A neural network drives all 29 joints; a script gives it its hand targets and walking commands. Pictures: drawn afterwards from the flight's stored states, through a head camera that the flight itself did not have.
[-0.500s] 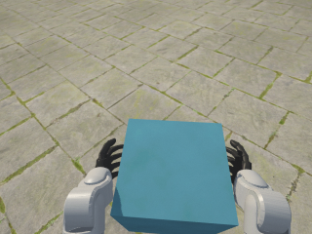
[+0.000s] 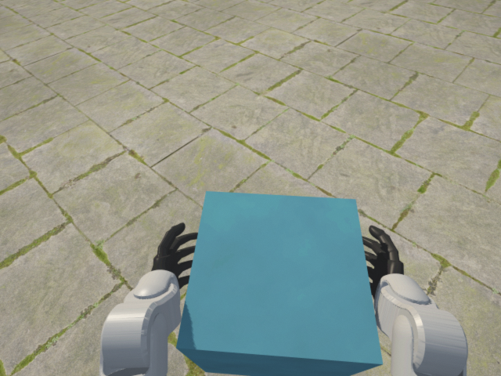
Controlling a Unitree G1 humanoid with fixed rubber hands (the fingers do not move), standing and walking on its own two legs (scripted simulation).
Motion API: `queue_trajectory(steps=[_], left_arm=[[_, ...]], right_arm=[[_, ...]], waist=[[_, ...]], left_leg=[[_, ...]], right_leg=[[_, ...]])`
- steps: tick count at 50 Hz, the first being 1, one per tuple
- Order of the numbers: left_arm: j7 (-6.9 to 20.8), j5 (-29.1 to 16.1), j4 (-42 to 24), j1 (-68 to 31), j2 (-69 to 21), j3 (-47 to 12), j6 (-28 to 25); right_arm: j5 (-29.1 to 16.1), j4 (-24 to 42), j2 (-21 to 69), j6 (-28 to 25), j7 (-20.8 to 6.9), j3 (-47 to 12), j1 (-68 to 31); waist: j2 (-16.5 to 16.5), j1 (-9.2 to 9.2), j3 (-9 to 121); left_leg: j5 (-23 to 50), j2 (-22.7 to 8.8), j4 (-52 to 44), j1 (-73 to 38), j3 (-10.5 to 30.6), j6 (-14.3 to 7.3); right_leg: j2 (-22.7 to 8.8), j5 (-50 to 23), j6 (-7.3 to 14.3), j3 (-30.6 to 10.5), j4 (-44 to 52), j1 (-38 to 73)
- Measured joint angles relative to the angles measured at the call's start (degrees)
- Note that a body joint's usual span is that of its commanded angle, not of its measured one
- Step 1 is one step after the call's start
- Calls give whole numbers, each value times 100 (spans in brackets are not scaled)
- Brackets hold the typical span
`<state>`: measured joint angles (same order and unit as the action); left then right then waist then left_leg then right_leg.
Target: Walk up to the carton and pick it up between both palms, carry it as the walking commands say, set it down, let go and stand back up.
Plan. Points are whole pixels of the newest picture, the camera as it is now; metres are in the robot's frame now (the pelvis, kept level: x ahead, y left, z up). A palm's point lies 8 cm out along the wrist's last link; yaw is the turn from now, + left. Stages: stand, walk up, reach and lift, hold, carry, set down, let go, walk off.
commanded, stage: carry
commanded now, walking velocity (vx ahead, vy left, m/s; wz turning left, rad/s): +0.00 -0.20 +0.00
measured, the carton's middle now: (273, 294) +0.25 -0.01 +0.01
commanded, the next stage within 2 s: none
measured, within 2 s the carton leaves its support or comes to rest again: neither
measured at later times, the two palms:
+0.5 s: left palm (204, 312) +0.19 +0.08 +0.09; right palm (443, 305) +0.21 -0.22 +0.08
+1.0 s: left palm (174, 321) +0.18 +0.12 +0.08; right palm (415, 304) +0.20 -0.18 +0.09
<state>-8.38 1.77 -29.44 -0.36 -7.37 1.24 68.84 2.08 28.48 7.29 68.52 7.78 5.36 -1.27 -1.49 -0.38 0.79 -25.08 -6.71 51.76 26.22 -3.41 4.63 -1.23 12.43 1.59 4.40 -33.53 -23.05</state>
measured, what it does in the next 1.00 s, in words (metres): steps on the spot: left foot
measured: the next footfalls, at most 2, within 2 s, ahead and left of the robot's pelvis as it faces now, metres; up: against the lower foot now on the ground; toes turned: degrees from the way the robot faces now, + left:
left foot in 0.14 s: +0.03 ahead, +0.10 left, +0.00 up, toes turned +7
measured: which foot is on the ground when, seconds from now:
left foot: up 0.00-0.12, down 0.14-1.00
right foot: down 0.00-1.00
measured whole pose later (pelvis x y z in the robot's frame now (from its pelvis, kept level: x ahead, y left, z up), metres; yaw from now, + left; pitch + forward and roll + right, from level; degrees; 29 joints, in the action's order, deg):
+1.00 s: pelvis -0.04 -0.04 +0.00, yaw +3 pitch +1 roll +0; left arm -8.8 1.7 -29.5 0.4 -7.4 1.6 69.8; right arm 2.2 26.9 7.3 69.4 7.5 5.2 -1.9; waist 1.2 0.1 2.4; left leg -14.0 -3.0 33.2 20.1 -3.5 1.4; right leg -2.6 10.9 1.6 5.3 -32.0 -22.1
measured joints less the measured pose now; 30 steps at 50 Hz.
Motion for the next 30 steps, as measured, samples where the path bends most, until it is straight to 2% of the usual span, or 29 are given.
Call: queue_trajectory(steps=[3, 6, 7, 8, 9, 11, 15, 19, 30], left_arm=[[19, -4, -1, -1, -1, -13, -31], [25, -3, -2, 0, -4, -14, -33], [25, -3, -2, 0, -3, -12, -33], [18, -2, 1, 6, 0, 6, -21], [7, -2, 0, 29, 0, 23, 4], [-14, -2, 0, 73, 0, 26, 33], [-29, -3, -4, 70, 2, 29, 29], [-41, -3, -3, 71, -1, 41, 27], [-36, -3, -2, 72, -2, 37, 47]], right_arm=[[22, 68, -1, 22, 3, 0, 3], [24, 81, -2, 31, 5, 1, 2], [22, 76, -2, 29, 4, 0, 0], [2, 16, 2, 3, 2, -4, -1], [-15, -47, 5, -9, 2, -12, 3], [-29, -114, 5, -10, -2, -19, 13], [-20, -137, 6, -15, -12, -19, -17], [-14, -175, 3, -15, -23, -19, -52], [5, -152, 2, 34, -27, -19, -57]], waist=[[-50, -58, 6], [-60, -67, 12], [-63, -64, 13], [27, -35, 7], [122, -14, 15], [149, 45, 28], [163, 97, 161], [60, 74, 157], [-20, 44, 156]], left_leg=[[-10, 188, 202, -37, 10, 0], [2, 268, -624, -366, 15, -1], [136, 271, -1109, -544, 18, -39], [494, 294, -1324, -606, 9, -191], [643, 322, -1383, -622, 0, -302], [725, 272, -1476, -662, 6, -384], [797, 210, -1555, -563, -6, -331], [811, 72, -1598, -600, -4, -298], [813, 122, -1679, -635, -6, -298]], right_leg=[[66, -36, 81, 145, 13, -3], [172, -60, 174, 364, 14, -9], [216, -65, 195, 441, 5, -15], [208, -69, 205, 449, -15, -24], [187, -46, 206, 443, -23, -23], [206, 183, 207, 356, -171, -27], [20, 2, 170, 97, 16, 95], [151, -5, 96, 101, 32, 93], [103, -95, 128, 108, 38, 94]])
